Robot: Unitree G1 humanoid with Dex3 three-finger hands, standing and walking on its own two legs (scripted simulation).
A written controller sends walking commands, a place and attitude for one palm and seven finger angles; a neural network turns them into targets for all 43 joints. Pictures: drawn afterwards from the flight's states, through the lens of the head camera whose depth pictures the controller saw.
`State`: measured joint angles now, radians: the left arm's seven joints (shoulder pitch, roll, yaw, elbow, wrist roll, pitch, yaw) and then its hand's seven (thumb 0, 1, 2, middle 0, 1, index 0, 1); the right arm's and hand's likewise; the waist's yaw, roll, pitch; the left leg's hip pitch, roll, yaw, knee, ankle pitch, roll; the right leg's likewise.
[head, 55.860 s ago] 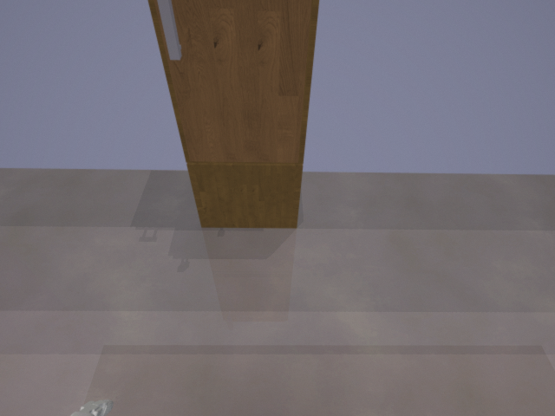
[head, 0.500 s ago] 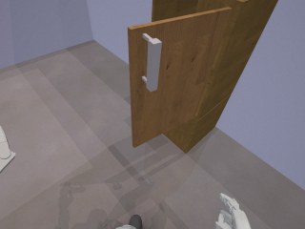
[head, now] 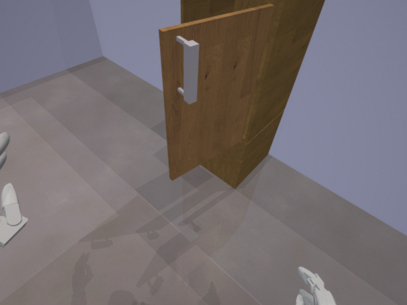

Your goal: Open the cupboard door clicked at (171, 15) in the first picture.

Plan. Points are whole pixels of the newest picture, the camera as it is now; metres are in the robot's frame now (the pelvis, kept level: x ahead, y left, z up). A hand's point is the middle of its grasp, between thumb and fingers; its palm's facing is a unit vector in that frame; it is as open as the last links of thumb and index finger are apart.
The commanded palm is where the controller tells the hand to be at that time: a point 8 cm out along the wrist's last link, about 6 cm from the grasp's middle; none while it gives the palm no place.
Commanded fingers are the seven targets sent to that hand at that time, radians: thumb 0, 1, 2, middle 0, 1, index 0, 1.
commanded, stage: stop stepping back and stand still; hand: left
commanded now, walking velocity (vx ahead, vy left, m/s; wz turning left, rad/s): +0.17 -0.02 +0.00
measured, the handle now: (185, 70) +0.65 +0.07 +0.14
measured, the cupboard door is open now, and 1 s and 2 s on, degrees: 80 80 80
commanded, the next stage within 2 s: let the arm hang, fingers relaxed in 0.50 s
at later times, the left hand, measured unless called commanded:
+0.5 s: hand (16, 210) +0.21 +0.27 +0.17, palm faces +0.40 -0.76 -0.52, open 7.4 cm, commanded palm +0.14 +0.31 +0.17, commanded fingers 0.00 0.90 0.90 -0.20 -0.30 -0.20 -0.30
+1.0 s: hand out of the picture -0.01 +0.20 -0.19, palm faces +0.09 -0.98 -0.17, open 7.0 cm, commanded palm none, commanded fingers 0.00 0.90 0.90 -0.20 -0.30 -0.20 -0.30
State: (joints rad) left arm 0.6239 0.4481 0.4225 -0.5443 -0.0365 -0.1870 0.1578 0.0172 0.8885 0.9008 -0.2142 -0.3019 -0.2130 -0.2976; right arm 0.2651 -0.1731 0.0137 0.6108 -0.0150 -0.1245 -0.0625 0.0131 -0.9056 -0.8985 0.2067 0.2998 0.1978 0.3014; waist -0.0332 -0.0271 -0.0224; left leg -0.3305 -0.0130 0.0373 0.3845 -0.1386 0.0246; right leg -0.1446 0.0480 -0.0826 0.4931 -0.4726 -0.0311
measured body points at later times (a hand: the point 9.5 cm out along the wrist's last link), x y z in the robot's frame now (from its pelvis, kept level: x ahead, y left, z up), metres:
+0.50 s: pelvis +0.00 +0.01 -0.01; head +0.02 +0.01 +0.44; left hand +0.18 +0.31 +0.20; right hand +0.16 -0.22 -0.09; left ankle +0.04 +0.15 -0.74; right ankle -0.05 -0.07 -0.74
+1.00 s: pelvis -0.01 +0.02 -0.01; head +0.01 +0.05 +0.43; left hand -0.01 +0.26 -0.18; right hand +0.04 -0.23 -0.15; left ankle +0.04 +0.15 -0.74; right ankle -0.05 -0.07 -0.74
